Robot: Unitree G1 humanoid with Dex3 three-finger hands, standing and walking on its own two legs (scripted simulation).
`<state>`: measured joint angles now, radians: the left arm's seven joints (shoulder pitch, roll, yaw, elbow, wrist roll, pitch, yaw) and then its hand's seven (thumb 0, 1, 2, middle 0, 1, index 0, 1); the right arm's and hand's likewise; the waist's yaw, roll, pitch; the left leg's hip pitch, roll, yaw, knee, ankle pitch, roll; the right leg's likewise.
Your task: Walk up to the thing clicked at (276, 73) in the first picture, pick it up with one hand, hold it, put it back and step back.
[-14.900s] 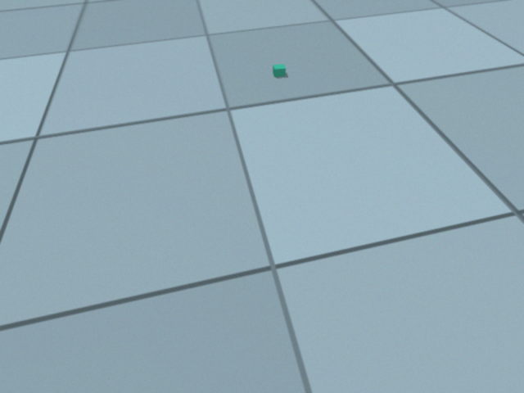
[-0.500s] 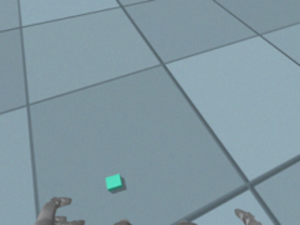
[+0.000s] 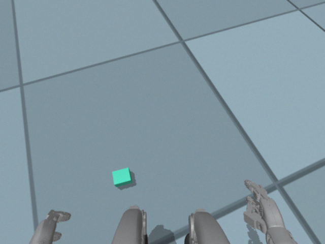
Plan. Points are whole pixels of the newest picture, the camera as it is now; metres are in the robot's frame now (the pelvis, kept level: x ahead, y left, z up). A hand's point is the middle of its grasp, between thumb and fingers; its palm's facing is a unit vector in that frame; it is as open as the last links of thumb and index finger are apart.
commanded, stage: rise first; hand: left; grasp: from above
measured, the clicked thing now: (122, 177) +0.41 +0.22 -0.63
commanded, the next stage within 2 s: none
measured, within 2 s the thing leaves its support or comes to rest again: neither
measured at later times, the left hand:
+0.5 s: hand (87, 206) +0.24 +0.29 -0.35, palm faces -0.39 -0.35 -0.86, open 13.2 cm
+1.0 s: hand (95, 192) +0.30 +0.30 -0.45, palm faces -0.42 -0.10 -0.90, open 13.5 cm
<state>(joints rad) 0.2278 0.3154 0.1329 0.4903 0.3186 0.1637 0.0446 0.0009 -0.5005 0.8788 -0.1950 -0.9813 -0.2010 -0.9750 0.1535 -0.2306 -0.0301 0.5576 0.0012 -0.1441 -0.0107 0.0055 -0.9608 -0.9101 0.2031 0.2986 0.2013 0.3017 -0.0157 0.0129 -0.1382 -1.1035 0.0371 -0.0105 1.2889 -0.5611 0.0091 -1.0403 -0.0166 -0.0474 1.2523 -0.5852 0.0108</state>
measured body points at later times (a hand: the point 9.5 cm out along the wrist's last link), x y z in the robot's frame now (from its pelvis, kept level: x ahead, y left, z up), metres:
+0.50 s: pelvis -0.07 -0.01 -0.20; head +0.14 +0.00 +0.20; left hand +0.26 +0.31 -0.30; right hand +0.11 -0.28 -0.34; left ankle +0.02 +0.11 -0.62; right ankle +0.00 -0.13 -0.62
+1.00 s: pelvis -0.09 +0.00 -0.28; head +0.12 +0.04 +0.11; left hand +0.32 +0.30 -0.39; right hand -0.01 -0.29 -0.40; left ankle +0.02 +0.11 -0.62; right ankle +0.00 -0.13 -0.62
